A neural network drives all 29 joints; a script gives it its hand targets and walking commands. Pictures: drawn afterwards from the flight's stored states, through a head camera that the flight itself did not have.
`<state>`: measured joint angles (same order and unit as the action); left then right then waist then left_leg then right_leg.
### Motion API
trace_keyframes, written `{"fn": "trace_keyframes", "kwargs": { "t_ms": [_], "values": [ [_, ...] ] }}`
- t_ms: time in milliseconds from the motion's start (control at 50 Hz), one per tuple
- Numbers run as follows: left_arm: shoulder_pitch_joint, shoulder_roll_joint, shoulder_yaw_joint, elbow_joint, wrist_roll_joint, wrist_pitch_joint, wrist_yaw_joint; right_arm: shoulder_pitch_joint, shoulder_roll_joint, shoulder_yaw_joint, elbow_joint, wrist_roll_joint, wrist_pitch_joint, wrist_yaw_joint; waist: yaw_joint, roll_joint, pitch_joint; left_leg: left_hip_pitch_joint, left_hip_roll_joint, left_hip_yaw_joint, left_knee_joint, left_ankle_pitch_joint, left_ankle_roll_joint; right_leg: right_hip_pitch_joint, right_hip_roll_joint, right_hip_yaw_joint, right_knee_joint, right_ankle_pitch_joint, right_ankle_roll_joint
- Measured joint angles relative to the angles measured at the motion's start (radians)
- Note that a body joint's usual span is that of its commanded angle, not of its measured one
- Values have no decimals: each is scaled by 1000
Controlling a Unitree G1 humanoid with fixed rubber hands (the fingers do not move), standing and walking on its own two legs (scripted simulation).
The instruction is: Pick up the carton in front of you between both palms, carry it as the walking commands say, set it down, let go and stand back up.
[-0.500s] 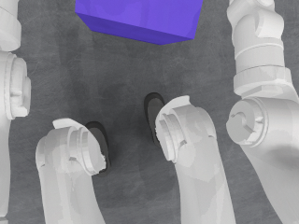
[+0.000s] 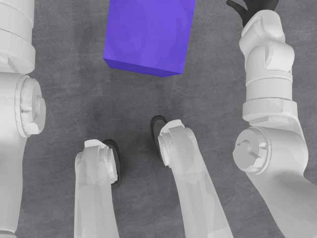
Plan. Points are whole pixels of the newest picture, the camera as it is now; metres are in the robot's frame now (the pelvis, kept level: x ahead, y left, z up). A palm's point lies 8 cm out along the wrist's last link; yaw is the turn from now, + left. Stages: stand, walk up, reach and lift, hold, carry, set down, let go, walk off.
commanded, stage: set down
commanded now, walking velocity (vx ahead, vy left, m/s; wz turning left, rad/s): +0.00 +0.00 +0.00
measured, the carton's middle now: (144, 37) +0.54 -0.09 -0.39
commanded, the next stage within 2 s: let go in 0.32 s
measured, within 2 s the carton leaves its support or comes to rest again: neither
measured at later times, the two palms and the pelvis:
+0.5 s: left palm out of the picture +0.61 +0.12 +0.04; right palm out of the picture +0.48 -0.26 +0.03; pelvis +0.03 +0.00 +0.13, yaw +2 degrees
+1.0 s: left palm out of the picture +0.41 +0.15 +0.13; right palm out of the picture +0.32 -0.27 +0.15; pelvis +0.08 -0.03 +0.23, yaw +2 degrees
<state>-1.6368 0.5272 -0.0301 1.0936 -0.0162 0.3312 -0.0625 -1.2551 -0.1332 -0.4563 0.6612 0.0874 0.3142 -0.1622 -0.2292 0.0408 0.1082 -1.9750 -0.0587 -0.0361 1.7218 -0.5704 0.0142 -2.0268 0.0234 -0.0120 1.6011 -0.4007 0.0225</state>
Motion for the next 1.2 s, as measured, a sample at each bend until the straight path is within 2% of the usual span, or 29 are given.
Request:
{"fn": "trace_keyframes", "kwargs": {
  "t_ms": [260, 440, 520, 620, 700, 780, 880, 1040, 1200],
  "values": [
    [84, -47, 79, -14, 53, 3, -17, 95, 18, -21, -39, -39, 6, 34, 6, 23, -77, 198, -8, -8, -300, 90, 2, 206, -3, 15, -292, 74, 3],
    [168, -100, 176, -16, 122, -30, -21, 175, 44, -24, -50, -105, -22, 72, 16, 20, -104, 352, -12, -9, -498, 157, 0, 357, -10, 27, -475, 129, 0],
    [312, -171, 230, -103, 159, -53, 20, 291, 54, 9, -79, -145, -53, 119, 32, 8, -135, 432, -15, -9, -591, 185, -5, 431, -14, 32, -553, 148, -6],
    [575, -292, 274, -267, 180, -84, 116, 488, 37, 77, -108, -179, -96, 202, 56, -11, -162, 570, -18, -22, -714, 219, -16, 564, -19, 27, -655, 168, -20],
    [778, -369, 281, -385, 178, -107, 175, 631, 4, 148, -116, -171, -127, 253, 68, -28, -157, 705, -16, -36, -798, 239, -25, 696, -21, 18, -726, 178, -31],
    [949, -405, 271, -458, 169, -134, 197, 757, -24, 223, -117, -150, -158, 282, 74, -45, -144, 847, -10, -44, -867, 248, -33, 832, -17, 12, -781, 180, -41],
    [1126, -406, 245, -481, 146, -183, 184, 924, -45, 305, -136, -111, -199, 289, 77, -58, -136, 1020, 7, -46, -935, 245, -38, 998, -3, 12, -840, 175, -51],
    [1358, -384, 206, -479, 112, -258, 141, 1216, -60, 410, -239, -60, -246, 265, 86, -64, -114, 1285, 33, -34, -1027, 227, -34, 1252, 21, 26, -922, 160, -55],
    [1562, -368, 161, -520, 91, -297, 103, 1419, -66, 454, -302, -45, -260, 243, 115, -74, -78, 1536, 42, -23, -1143, 234, -22, 1498, 26, 43, -1033, 167, -47]
  ]
}}
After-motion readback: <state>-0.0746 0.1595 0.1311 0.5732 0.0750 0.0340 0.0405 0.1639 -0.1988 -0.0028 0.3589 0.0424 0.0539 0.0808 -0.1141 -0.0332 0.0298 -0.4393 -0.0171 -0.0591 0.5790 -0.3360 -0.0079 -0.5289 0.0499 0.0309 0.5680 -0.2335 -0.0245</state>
